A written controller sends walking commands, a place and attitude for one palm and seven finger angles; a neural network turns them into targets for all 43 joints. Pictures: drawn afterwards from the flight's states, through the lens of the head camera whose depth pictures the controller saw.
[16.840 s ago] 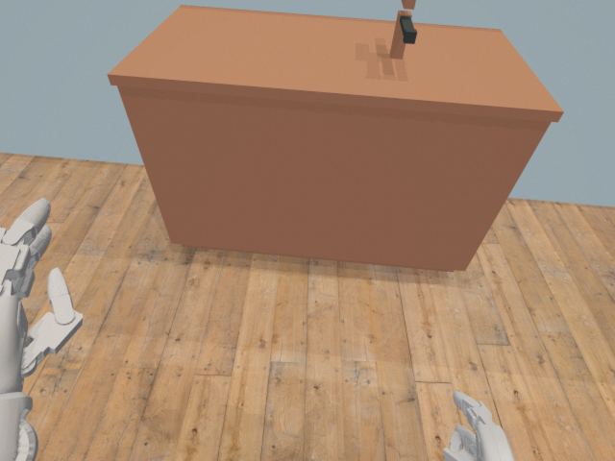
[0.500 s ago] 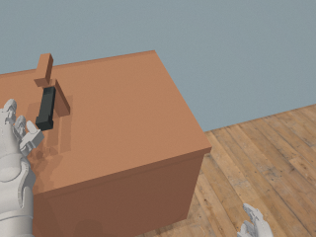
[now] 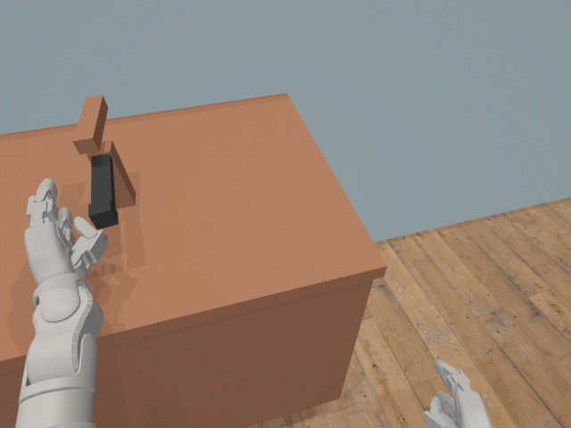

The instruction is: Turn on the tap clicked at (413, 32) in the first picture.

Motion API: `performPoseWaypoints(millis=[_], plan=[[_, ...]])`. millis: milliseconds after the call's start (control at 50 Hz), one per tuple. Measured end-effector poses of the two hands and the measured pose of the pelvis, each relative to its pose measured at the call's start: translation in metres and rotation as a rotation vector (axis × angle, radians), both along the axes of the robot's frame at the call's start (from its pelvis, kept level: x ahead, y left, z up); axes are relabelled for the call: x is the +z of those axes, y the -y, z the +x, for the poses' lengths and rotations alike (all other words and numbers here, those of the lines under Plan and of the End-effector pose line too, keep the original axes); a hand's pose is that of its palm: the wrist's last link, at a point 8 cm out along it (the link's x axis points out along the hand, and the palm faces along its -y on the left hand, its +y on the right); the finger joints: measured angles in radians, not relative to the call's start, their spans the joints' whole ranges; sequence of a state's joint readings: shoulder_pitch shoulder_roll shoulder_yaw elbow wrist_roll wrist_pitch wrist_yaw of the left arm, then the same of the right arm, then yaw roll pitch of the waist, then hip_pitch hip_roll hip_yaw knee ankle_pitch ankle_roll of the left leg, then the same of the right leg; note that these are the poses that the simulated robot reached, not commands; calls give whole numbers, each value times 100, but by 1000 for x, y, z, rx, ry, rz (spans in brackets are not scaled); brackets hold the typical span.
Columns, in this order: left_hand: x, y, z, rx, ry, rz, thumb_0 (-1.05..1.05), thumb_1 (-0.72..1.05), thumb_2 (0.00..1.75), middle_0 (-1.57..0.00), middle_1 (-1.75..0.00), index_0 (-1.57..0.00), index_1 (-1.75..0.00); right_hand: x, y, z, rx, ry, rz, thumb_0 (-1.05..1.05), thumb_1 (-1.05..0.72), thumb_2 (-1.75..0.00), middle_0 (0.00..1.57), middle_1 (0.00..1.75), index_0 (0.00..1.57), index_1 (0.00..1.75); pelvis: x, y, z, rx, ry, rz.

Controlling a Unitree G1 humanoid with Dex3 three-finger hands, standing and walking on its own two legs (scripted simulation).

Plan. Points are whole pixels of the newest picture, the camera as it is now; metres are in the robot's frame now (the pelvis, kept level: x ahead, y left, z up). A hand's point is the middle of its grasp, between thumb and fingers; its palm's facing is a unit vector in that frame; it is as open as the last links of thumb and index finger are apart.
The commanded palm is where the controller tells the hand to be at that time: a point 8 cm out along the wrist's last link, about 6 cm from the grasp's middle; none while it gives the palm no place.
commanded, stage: push the lever round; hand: left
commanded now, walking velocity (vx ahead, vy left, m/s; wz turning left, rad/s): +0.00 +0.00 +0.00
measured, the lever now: (103, 214) +0.34 +0.29 +0.14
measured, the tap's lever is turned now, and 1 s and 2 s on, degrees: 7 34 59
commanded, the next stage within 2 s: none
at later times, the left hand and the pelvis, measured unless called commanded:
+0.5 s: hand (138, 222) +0.34 +0.24 +0.13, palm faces +0.67 -0.74 -0.05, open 7.8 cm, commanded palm +0.29 +0.27 +0.13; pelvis +0.00 +0.00 +0.00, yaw +0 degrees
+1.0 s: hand (163, 211) +0.36 +0.21 +0.13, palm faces +0.74 -0.68 -0.05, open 7.7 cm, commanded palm +0.32 +0.23 +0.13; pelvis +0.00 +0.00 +0.00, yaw +0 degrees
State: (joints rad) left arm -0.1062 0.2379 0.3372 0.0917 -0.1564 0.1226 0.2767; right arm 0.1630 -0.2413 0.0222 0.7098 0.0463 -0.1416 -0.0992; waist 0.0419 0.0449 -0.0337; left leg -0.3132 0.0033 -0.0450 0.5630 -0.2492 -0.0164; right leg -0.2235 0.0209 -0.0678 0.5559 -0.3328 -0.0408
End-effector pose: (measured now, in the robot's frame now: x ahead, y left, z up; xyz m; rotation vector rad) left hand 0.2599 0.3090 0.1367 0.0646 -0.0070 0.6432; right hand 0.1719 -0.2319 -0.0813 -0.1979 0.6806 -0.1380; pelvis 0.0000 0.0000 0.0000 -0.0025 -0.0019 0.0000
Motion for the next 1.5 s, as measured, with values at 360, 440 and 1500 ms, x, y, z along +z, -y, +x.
performPoseWaypoints(millis=[360,440,1500], plan=[[0,30,20,71,-23,-15,1,90,92,-15,-15,-15,-15,-4,-5,-1,22,-49,5,1,-91,-90,20,30,20,30,0,2,-5,8,0,-1],[0,38,25,83,-24,-22,1,90,92,-15,-15,-15,-15,-6,-2,-4,13,-66,6,1,-91,-90,20,30,20,30,0,2,-4,6,-1,-1],[3,97,77,276,-98,-70,0,92,92,-15,-15,-15,-15,-23,1,-25,25,-196,39,1,-91,-90,20,30,20,30,-3,7,-6,12,-43,-3]])
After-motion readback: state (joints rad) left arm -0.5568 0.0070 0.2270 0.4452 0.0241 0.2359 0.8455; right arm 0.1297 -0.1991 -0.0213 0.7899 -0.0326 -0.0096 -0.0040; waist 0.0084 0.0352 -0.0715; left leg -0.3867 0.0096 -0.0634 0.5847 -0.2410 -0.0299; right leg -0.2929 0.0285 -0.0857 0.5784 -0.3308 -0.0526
